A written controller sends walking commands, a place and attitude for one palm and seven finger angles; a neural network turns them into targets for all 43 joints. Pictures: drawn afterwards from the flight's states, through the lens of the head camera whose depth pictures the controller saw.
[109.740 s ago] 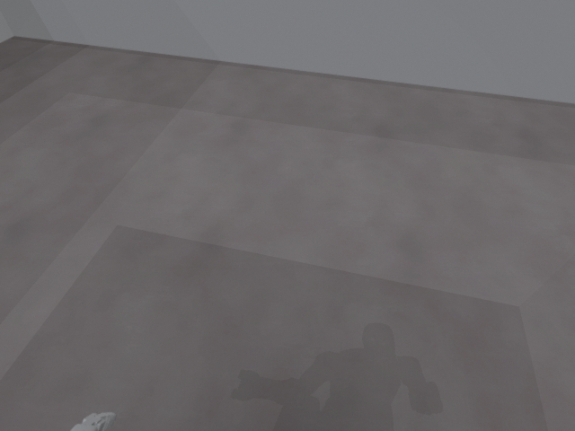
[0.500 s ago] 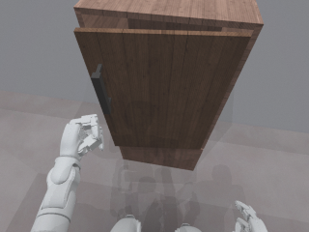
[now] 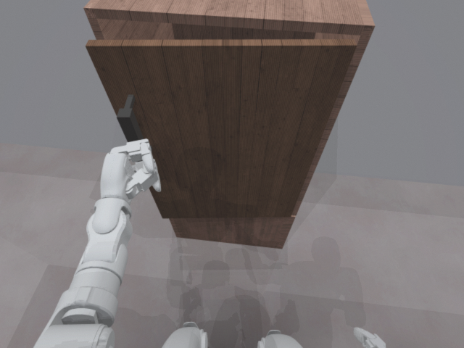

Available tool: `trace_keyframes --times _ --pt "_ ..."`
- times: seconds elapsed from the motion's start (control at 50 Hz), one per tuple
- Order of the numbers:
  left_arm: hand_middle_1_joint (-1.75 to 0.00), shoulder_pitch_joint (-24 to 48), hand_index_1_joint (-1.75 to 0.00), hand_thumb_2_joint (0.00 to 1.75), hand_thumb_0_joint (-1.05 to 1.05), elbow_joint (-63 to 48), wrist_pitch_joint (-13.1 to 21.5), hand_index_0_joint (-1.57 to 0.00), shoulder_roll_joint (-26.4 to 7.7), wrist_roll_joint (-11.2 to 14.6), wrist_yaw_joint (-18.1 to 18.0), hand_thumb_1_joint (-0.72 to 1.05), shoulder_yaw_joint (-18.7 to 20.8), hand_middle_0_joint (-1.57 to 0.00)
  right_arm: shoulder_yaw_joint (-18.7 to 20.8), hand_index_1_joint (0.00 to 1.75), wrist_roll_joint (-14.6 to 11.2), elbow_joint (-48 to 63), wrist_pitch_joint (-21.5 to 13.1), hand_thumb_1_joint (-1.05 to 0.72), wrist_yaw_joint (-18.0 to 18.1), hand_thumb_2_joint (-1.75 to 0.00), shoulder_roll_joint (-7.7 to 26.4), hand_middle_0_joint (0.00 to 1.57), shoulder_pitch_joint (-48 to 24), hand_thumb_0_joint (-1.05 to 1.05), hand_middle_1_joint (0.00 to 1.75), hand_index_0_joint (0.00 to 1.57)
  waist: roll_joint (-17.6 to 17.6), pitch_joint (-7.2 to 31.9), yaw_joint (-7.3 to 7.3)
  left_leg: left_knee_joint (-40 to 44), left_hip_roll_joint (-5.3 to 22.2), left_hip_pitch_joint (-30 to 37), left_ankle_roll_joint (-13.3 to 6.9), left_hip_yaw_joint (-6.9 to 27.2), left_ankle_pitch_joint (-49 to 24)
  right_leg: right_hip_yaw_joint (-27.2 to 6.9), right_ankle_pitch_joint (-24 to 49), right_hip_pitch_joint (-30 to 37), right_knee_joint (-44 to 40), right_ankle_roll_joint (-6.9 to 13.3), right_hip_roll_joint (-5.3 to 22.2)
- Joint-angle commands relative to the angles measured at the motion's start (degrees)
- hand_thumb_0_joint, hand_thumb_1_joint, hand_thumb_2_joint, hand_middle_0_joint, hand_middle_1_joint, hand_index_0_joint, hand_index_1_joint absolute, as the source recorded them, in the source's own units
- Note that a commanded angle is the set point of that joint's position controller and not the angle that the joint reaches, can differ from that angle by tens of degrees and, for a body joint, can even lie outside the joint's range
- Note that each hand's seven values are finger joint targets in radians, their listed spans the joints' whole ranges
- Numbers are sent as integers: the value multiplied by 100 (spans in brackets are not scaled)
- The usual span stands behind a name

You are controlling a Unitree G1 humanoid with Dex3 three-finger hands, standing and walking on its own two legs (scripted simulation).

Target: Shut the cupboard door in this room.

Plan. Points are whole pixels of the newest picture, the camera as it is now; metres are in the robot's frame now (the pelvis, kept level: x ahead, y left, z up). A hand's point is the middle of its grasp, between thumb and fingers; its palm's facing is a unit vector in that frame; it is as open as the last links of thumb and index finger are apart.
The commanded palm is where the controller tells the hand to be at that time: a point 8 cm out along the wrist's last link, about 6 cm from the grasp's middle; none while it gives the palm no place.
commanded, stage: bring the fist close to the handle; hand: left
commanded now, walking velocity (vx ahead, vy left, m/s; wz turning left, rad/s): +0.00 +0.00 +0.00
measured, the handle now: (139, 135) +0.50 +0.19 +0.06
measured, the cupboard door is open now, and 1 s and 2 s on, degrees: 7 0 0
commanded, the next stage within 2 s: push the door shut along its arc in 0.22 s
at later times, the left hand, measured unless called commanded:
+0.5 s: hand (155, 170) +0.41 +0.14 +0.06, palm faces -0.02 -1.00 -0.04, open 3.1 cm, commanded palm +0.39 +0.20 +0.06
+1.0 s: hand (159, 143) +0.47 +0.14 +0.07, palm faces -0.15 -0.99 -0.03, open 3.1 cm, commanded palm +0.46 +0.18 +0.06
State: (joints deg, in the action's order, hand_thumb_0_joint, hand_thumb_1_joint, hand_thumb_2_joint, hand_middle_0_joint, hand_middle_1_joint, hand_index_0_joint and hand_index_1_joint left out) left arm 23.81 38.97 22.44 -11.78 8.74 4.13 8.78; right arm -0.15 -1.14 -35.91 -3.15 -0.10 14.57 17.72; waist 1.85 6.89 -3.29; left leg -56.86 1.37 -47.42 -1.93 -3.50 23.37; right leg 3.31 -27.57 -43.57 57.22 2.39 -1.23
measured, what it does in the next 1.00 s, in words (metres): stands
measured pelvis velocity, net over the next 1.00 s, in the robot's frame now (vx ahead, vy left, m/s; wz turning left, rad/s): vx -0.01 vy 0.01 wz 0.00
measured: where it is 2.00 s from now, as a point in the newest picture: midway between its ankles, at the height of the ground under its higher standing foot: outside the picture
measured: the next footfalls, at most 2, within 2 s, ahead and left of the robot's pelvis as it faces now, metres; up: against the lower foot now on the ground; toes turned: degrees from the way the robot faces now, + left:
none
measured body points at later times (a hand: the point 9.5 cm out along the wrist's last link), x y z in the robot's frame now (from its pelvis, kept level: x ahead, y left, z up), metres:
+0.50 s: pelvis -0.01 +0.00 +0.00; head +0.06 +0.00 +0.44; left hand +0.40 +0.20 +0.07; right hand +0.11 -0.26 -0.11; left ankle +0.04 +0.10 -0.67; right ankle +0.00 -0.09 -0.67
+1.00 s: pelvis -0.01 +0.01 -0.02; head +0.09 +0.01 +0.42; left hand +0.47 +0.20 +0.07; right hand +0.02 -0.26 -0.13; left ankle +0.04 +0.10 -0.67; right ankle +0.00 -0.09 -0.67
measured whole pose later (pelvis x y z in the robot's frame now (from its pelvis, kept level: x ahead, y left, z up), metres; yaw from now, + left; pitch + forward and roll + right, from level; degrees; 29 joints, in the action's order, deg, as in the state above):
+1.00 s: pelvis -0.01 +0.01 -0.02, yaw +0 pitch +19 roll -2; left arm 47.9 63.5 24.1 -20.8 7.8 15.2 13.3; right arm -0.2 -1.1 -38.5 -2.3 0.2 16.0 21.4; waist 2.3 6.8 -7.4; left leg -62.3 1.6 -57.1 -2.6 -2.3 24.1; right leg 4.5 -28.1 -52.2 61.3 2.1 -1.3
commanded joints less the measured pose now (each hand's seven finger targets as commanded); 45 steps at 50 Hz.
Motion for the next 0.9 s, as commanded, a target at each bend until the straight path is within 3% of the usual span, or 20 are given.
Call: trace_keyframes --times 0.0,0.08,0.14,0.2,0.24,0.28,0.3,0.32,0.36,0.4,0.42,0.46,0.5,0.58,0.62,0.66,0.7,0.76,0.82,0.88 --pt "-150 1637 -150 90 0 -1259 482 -130 -859 110 0 90 260 -130 287 30 -8 716 -190 -90 54 -90 772 20 64 0 30 20 -285 1889 53 654 -111 1385 -1 385 -1146 -354 1883 842 -944 -152 -15" --pt "-150 2070 -150 90 0 -1166 581 -130 -925 98 3 90 244 -130 278 30 -25 631 -190 -90 109 -90 773 20 29 0 30 20 -240 1638 -68 663 -113 1268 -19 391 -755 -424 1418 645 -1063 -170 5" --pt "-150 2105 -150 90 0 -1325 703 -130 -926 102 27 90 221 -130 299 30 -12 628 -236 -90 127 -90 792 20 53 0 30 20 -6 2015 -18 636 -113 1538 -11 428 -886 -398 1503 656 -976 -143 -18" --pt "-150 2119 -150 90 0 -1056 649 -130 -669 115 79 90 2 -130 291 30 -20 565 -249 -90 114 -90 771 20 53 0 30 20 -85 1863 -97 657 -96 1545 7 461 -889 -329 1523 522 -971 -147 -21" --pt "-150 1928 -150 90 0 -950 605 -130 -811 108 68 90 166 -130 305 30 -14 593 -251 -90 112 -90 815 20 96 0 30 20 -83 1899 -7 667 -105 1551 6 476 -901 -309 1493 536 -957 -130 -40" --pt "-150 2086 -150 90 0 -789 528 -130 -862 104 72 90 170 -130 273 30 -29 591 -211 -90 117 -90 806 20 52 0 30 20 -263 1682 -75 685 -111 1341 -10 452 -780 -350 1429 555 -1024 -154 -10" --pt "-150 2102 -150 90 0 -821 529 -130 -869 99 63 90 189 -130 274 30 -28 610 -204 -90 111 -90 793 20 38 0 30 20 -161 1708 -25 688 -115 1360 0 454 -772 -359 1408 564 -1016 -144 -10" --pt "-150 2130 -150 90 0 -820 519 -130 -801 99 82 90 140 -130 272 30 -17 631 -202 -90 112 -90 797 20 50 0 30 20 -264 1808 -60 679 -118 1397 -14 454 -811 -346 1468 602 -1004 -152 -8" --pt "-150 2598 -150 90 0 -811 572 -130 -1031 46 109 90 206 -130 265 30 -24 582 -201 -90 138 -90 810 20 64 0 30 20 -51 1834 -138 616 -106 1455 -10 474 -856 -373 1530 489 -944 -148 -6" --pt "-150 2886 -150 90 0 -613 631 -130 -1097 30 153 90 243 -130 257 30 -16 520 -201 -90 148 -90 811 20 99 0 30 20 -166 1840 -173 588 -98 1426 0 518 -789 -360 1439 422 -919 -141 -16" --pt "-150 3084 -150 90 0 -547 656 -130 -960 33 209 90 98 -130 254 30 -20 511 -216 -90 149 -90 803 20 89 0 30 20 -88 1822 -236 570 -101 1460 1 524 -767 -350 1414 323 -907 -138 -18" --pt "-150 3319 -150 90 0 -208 656 -130 -1198 44 265 90 304 -130 253 30 -13 433 -213 -90 168 -90 847 20 159 0 30 20 -86 1884 -254 523 -99 1455 1 559 -775 -347 1400 251 -876 -134 -24" --pt "-150 3373 -150 90 0 21 641 -130 -1191 42 395 90 280 -130 252 30 -21 442 -207 -90 161 -90 852 20 194 0 30 20 -40 1964 -224 490 -113 1408 9 547 -848 -364 1490 290 -839 -118 -20" --pt "-150 3870 -150 90 0 531 560 -130 -1195 49 584 90 247 -130 246 30 -20 395 -174 -90 149 -90 881 20 338 0 30 20 -9 2008 -341 415 -106 1354 0 587 -857 -332 1459 87 -773 -118 -34" --pt "-150 4027 -150 90 0 757 539 -130 -1418 60 657 90 410 -130 253 30 -22 368 -149 -90 156 -90 925 20 428 0 30 20 -187 2017 -381 369 -100 1208 -23 595 -817 -366 1426 117 -785 -124 -37" --pt "-150 4242 -150 90 0 738 580 -130 -1426 36 745 90 383 -130 262 30 -18 366 -152 -90 144 -90 924 20 494 0 30 20 41 2262 -366 314 -110 1341 -15 615 -1022 -345 1584 82 -674 -103 -44" --pt "-150 4233 -150 90 0 890 551 -130 -1471 60 834 90 444 -130 283 30 -12 341 -130 -90 129 -90 954 20 582 0 30 20 -74 2354 -390 257 -92 1355 -23 619 -1128 -331 1662 67 -654 -102 -61" --pt "-150 4526 -150 90 0 905 571 -130 -1419 55 973 90 330 -130 292 30 -17 314 -121 -90 115 -90 961 20 642 0 30 20 187 2439 -446 198 -83 1471 -14 656 -1198 -312 1629 -153 -593 -87 -76" --pt "-150 4902 -150 90 0 1122 518 -130 -1647 43 1017 90 457 -130 299 30 -14 245 -92 -90 113 -90 1025 20 762 0 30 20 -31 2235 -567 189 -60 1248 -37 692 -947 -325 1370 -283 -633 -100 -88" --pt "-150 5153 -150 90 0 1195 517 -130 -1811 1 1076 90 523 -130 294 30 -2 216 -96 -90 116 -90 1053 20 840 0 30 20 174 2399 -606 141 -53 1272 -42 728 -985 -328 1335 -376 -575 -86 -94"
